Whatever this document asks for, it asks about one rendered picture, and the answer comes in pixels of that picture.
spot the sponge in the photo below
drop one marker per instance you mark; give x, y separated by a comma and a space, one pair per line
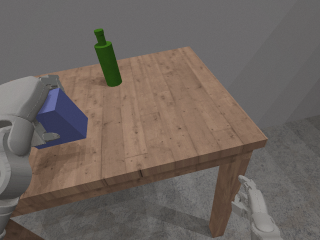
61, 116

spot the table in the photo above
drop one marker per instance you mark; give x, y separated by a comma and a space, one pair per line
169, 117

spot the robot right forearm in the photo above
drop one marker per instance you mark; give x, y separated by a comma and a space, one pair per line
263, 227

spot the robot left forearm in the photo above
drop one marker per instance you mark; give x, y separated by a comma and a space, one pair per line
16, 136

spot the robot left hand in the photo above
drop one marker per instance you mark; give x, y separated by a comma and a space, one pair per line
24, 98

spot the robot right hand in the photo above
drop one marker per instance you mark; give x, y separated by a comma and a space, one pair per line
253, 202

